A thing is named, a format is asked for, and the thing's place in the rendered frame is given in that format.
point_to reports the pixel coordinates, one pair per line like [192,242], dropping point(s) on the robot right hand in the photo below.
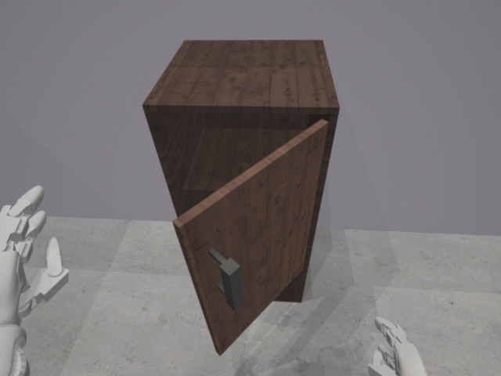
[405,360]

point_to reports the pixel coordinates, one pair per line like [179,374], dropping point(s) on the handle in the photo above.
[231,285]

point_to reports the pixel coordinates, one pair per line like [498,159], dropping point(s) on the robot left forearm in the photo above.
[13,361]

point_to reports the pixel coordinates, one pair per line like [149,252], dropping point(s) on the cupboard door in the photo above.
[261,220]

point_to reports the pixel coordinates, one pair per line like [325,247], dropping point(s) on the robot left hand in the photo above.
[18,230]

